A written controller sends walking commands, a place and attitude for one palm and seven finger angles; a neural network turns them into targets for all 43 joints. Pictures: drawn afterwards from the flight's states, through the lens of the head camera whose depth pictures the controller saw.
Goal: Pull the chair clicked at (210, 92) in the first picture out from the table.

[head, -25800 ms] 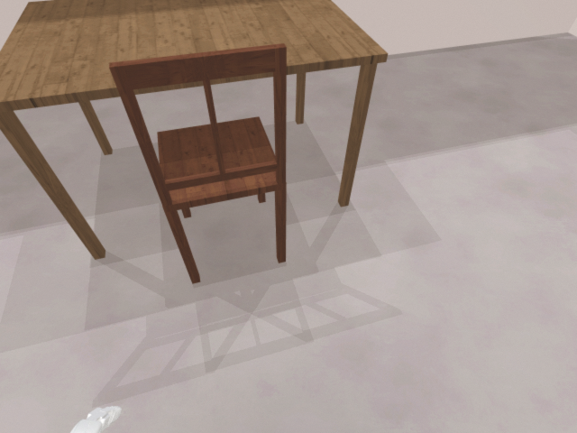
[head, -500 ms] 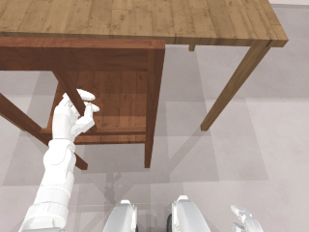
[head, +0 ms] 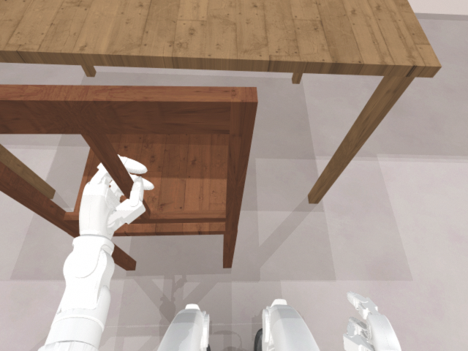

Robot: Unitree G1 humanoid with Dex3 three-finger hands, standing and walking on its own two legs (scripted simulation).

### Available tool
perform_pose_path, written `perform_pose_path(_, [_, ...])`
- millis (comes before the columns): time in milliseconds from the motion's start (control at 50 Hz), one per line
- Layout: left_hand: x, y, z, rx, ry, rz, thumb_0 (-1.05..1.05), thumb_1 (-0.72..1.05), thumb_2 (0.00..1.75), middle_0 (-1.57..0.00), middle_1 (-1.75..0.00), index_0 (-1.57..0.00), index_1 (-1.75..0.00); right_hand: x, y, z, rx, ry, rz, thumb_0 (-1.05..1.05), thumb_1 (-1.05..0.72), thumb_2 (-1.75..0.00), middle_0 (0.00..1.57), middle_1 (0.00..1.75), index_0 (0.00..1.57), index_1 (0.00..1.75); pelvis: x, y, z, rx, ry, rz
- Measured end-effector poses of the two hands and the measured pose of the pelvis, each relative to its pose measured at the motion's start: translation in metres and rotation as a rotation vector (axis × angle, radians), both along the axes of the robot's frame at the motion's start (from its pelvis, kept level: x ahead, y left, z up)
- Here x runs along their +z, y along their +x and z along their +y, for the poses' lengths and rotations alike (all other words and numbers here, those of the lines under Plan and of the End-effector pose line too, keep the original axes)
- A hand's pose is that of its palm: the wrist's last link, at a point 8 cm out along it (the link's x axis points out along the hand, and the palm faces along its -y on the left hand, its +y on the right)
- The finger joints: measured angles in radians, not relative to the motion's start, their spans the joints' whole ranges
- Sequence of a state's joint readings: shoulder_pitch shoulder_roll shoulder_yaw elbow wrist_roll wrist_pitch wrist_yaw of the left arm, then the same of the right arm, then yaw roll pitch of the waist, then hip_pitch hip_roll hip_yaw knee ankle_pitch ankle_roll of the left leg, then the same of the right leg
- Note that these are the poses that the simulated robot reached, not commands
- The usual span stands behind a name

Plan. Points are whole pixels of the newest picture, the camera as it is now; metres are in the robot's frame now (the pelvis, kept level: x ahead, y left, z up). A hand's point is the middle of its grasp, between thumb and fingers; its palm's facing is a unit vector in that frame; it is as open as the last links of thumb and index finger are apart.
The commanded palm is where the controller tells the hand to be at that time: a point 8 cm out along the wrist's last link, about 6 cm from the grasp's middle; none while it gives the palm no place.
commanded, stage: step backward, pulling the chair out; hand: left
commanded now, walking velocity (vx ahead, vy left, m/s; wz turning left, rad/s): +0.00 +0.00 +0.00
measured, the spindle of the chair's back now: (125, 183) +0.38 +0.19 +0.03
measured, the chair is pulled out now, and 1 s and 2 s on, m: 0.05 0.15 0.24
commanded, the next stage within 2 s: none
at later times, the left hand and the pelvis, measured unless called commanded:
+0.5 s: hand (140, 203) +0.34 +0.16 +0.04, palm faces +0.05 -0.99 -0.14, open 4.9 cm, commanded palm +0.30 +0.21 +0.03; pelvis +0.00 +0.01 +0.09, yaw -1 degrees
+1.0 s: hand (148, 255) +0.26 +0.13 +0.04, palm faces +0.04 -0.99 -0.16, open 4.8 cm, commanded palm +0.24 +0.19 +0.04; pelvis -0.06 +0.00 +0.10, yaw +0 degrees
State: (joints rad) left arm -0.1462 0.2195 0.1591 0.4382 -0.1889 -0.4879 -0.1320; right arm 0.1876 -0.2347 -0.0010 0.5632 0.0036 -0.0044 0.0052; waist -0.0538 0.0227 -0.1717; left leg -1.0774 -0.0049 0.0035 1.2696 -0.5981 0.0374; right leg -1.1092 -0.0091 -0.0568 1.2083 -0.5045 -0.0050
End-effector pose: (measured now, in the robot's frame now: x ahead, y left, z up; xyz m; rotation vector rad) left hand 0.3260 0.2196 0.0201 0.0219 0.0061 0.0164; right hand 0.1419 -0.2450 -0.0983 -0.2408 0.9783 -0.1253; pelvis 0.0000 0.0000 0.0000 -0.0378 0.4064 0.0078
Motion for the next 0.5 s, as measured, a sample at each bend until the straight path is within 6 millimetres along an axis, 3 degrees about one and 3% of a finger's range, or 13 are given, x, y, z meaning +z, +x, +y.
perform_pose_path(100, [0.002,0.000,0.000,0.006,0.025,0.005,0.01,0.77,0.84,-0.48,-1.45,-0.43,-1.45,-0.001,-0.001,-0.002,-0.006,-0.009,0.003,0.01,-0.90,-0.90,0.21,0.30,0.20,0.30,-0.001,-0.005,-0.003,0.006,0.004,-0.020])
perform_pose_path(180, [0.018,-0.001,-0.001,0.053,0.114,0.195,0.01,0.78,0.85,-0.45,-1.37,-0.44,-1.45,0.027,-0.010,0.004,-0.090,0.001,0.028,0.01,-0.90,-0.90,0.20,0.30,0.20,0.30,0.031,-0.001,-0.001,0.008,0.017,-0.113])
perform_pose_path(280, [0.027,-0.008,-0.006,0.126,0.062,0.362,0.02,0.78,0.83,-0.38,-1.21,-0.46,-1.45,0.065,-0.023,0.008,-0.140,-0.009,0.054,0.01,-0.90,-0.90,0.21,0.30,0.20,0.30,0.070,0.014,0.004,-0.004,0.026,-0.160])
perform_pose_path(380, [0.032,-0.005,-0.008,0.103,0.088,0.428,0.02,0.77,0.84,-0.39,-1.20,-0.48,-1.45,0.085,-0.036,-0.002,-0.148,-0.073,0.097,0.01,-0.90,-0.90,0.21,0.30,0.20,0.30,0.087,0.014,0.008,-0.004,0.018,-0.212])
perform_pose_path(500, [0.033,-0.008,-0.011,0.075,0.101,0.449,0.03,0.77,0.83,-0.38,-1.21,-0.49,-1.45,0.096,-0.055,-0.013,-0.182,-0.104,0.108,0.01,-0.90,-0.90,0.21,0.30,0.20,0.30,0.095,0.001,0.010,-0.021,0.018,-0.267])
